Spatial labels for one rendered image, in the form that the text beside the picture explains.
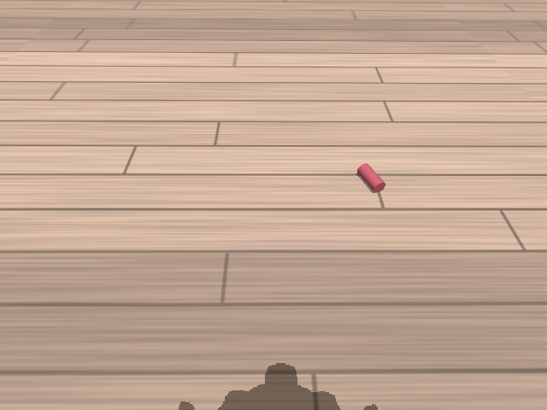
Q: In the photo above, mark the can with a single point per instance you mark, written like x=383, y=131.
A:
x=371, y=177

